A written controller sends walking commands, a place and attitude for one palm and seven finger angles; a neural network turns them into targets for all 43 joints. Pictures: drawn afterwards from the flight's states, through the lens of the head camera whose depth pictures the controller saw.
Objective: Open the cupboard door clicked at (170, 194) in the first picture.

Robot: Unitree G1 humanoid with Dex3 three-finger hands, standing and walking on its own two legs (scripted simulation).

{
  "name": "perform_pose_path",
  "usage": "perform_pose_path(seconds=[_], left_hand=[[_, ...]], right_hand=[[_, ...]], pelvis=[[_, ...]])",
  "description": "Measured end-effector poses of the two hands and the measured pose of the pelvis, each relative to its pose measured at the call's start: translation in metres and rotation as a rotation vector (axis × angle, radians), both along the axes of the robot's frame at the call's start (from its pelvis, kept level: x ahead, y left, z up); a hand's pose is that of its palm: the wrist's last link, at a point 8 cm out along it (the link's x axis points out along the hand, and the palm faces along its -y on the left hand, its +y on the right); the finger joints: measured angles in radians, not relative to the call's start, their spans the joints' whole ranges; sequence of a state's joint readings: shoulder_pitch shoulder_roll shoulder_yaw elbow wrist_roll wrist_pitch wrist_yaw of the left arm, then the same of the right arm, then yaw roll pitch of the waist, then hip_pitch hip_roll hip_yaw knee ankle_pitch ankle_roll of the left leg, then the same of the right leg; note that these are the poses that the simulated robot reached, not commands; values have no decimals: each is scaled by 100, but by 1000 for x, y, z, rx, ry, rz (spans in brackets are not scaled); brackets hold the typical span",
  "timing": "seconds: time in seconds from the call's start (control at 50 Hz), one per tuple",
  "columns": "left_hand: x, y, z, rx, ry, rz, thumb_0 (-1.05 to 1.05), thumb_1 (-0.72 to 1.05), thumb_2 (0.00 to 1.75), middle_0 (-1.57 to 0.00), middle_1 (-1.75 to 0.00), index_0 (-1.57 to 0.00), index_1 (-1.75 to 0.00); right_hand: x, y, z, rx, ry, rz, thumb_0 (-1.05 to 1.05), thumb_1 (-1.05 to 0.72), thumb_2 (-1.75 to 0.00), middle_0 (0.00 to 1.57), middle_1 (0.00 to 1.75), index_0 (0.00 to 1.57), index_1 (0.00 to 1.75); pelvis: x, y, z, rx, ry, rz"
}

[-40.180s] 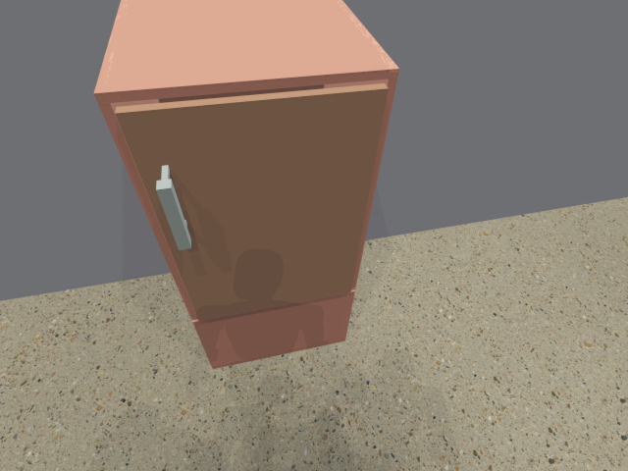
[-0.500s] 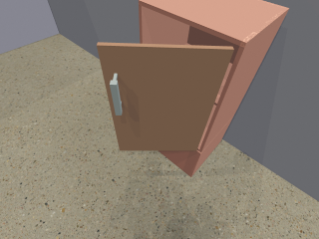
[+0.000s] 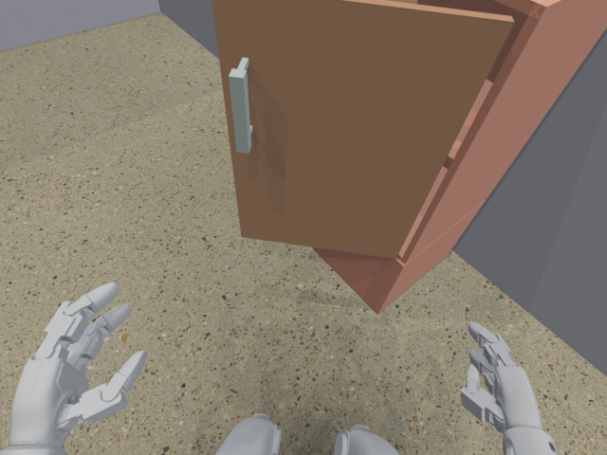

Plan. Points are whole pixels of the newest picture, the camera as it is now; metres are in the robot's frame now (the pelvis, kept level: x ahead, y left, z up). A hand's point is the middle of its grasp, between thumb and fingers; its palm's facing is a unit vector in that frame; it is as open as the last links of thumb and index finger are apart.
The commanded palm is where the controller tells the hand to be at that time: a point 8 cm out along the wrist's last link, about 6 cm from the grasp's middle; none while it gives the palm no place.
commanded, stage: raise the hand with hooked fingers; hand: left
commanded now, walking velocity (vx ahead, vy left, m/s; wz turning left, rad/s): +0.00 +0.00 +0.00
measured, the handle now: (244, 107) +0.61 +0.19 +0.10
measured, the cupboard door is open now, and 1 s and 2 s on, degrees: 43 43 43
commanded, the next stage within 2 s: move the hooked fingers beside the handle in 1.56 s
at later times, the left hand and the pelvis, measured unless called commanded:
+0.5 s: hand (124, 299) +0.26 +0.25 +0.06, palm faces +0.02 -1.00 -0.06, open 12.3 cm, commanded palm +0.24 +0.31 +0.08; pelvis +0.02 +0.01 +0.02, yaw -2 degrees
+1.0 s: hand (77, 241) +0.31 +0.32 +0.10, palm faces +0.05 -1.00 -0.05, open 14.0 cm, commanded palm +0.28 +0.36 +0.11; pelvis +0.02 +0.05 +0.04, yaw -1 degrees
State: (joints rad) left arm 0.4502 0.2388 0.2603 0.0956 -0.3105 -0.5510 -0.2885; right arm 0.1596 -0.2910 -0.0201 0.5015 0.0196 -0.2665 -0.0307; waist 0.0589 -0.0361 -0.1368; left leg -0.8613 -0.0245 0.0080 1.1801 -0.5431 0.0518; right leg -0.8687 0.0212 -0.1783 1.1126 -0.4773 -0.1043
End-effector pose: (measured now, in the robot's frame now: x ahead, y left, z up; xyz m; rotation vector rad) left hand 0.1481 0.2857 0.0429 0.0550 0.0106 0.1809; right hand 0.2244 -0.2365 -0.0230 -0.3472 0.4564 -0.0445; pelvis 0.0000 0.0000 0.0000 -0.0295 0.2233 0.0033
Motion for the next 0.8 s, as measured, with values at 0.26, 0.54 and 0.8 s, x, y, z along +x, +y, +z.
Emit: perform_pose_path(seconds=[0.26, 0.54, 0.8], left_hand=[[92, 3, 25, -22, 118, -158, 0, 16, 58, -25, -78, -26, -77], [96, 22, 24, -8, 46, -174, 0, -16, 44, -27, -99, -28, -98], [117, 62, 49, -20, 22, -134, -1, -44, 32, -29, -116, -30, -116]], right_hand=[[-62, 4, -36, 137, 234, -144, 2, -90, -90, 21, 30, 21, 31], [-80, -20, -24, 6, 278, -210, 2, -90, -90, 20, 30, 20, 30], [-43, 39, 0, 65, 164, -108, 1, -90, -90, 20, 30, 21, 30]], pelvis=[[13, -9, 18, 7, 17, -28], [18, 14, 23, -5, 18, -34], [19, 38, 34, -23, -21, -23]])
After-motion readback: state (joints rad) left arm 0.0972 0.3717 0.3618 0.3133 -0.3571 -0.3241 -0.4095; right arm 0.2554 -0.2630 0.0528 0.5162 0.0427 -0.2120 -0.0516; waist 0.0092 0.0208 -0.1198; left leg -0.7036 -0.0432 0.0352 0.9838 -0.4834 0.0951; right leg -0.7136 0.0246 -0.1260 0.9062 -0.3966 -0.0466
